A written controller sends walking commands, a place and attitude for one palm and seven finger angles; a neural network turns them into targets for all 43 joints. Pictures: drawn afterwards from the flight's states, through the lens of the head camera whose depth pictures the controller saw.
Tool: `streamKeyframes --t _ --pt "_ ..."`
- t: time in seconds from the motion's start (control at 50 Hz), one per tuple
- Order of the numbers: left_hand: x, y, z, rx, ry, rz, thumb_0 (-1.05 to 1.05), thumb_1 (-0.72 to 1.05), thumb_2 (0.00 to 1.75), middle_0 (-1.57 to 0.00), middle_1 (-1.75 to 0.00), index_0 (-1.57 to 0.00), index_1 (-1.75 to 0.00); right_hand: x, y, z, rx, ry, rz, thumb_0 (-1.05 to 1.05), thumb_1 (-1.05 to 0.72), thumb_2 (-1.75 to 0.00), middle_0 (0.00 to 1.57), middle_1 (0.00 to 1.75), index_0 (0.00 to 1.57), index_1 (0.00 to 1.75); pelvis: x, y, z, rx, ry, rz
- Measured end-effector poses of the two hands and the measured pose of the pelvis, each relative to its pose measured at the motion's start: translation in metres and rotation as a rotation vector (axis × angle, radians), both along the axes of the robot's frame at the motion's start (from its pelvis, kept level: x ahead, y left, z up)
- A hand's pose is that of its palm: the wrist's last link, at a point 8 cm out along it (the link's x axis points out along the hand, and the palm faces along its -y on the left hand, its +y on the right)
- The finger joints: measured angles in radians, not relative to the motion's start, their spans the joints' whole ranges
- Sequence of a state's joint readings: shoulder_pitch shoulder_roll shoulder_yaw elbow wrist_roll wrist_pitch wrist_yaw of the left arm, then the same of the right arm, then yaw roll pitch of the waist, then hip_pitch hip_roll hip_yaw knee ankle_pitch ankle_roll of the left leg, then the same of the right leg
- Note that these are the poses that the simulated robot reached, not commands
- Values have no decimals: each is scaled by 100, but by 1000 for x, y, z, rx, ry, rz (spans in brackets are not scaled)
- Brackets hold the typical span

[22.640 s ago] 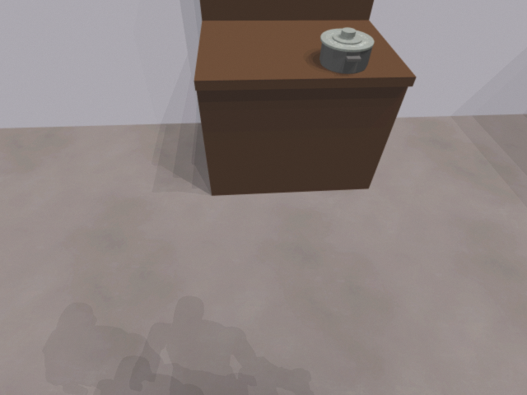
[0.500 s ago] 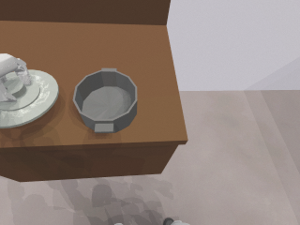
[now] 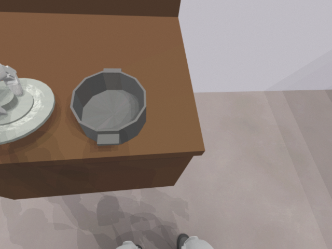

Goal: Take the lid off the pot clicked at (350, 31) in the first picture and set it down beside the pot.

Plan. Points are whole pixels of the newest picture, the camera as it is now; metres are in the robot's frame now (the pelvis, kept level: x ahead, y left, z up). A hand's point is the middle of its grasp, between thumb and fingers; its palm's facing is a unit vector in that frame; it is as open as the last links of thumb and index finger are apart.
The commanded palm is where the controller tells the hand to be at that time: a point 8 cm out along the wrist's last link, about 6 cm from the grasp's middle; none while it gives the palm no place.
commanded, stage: lower the lid onto the table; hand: left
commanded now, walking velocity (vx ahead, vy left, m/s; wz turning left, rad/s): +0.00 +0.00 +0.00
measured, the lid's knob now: (2, 100) +0.47 +0.36 +0.02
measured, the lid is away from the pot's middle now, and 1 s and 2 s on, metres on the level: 0.24 0.23 0.23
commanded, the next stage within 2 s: open the fingers wide in 0.96 s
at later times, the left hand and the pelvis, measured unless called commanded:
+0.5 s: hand (5, 109) +0.44 +0.35 +0.02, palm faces -0.52 -0.10 -0.85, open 8.3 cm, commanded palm +0.50 +0.36 +0.08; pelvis -0.01 +0.00 -0.01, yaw +0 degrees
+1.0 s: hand (12, 113) +0.45 +0.35 -0.01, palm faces -0.52 -0.09 -0.85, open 8.4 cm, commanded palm +0.51 +0.35 +0.04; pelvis -0.02 +0.00 -0.02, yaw -1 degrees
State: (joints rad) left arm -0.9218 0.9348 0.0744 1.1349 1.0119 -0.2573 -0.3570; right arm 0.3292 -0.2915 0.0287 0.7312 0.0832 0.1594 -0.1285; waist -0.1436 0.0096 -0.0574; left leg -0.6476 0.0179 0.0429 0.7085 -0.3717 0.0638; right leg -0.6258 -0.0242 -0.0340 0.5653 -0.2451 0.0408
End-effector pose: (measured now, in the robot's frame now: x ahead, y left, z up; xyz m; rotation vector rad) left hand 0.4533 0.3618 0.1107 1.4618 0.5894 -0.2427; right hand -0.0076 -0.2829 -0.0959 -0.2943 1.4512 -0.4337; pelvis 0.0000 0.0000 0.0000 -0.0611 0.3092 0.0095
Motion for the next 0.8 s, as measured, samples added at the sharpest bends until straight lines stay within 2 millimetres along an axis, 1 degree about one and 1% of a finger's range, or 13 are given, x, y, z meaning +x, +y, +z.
streamKeyframes --t 0.28,0.38,0.5,0.8 --pt "-3 -6 -14 -11 -10 -32 1 17 76 -60 -95 -59 -97 5 1 -5 1 -7 12 0 -91 -89 20 30 20 30 -3 -1 -4 -4 14 4" --pt "-4 -8 -20 -6 -1 -26 1 17 76 -60 -95 -59 -97 4 1 -8 8 -12 15 0 -91 -89 20 30 20 30 -7 -2 -6 -3 18 2" --pt "-4 -10 -30 -2 19 -36 1 17 76 -60 -95 -59 -97 -3 1 -10 2 -4 13 0 -91 -89 20 31 20 30 -10 -3 -10 -4 28 -2" --pt "0 -6 -45 0 14 -47 1 17 76 -60 -95 -59 -97 -27 1 -12 -19 67 -5 0 -91 -89 20 30 20 30 -15 -1 -18 -13 62 -4"
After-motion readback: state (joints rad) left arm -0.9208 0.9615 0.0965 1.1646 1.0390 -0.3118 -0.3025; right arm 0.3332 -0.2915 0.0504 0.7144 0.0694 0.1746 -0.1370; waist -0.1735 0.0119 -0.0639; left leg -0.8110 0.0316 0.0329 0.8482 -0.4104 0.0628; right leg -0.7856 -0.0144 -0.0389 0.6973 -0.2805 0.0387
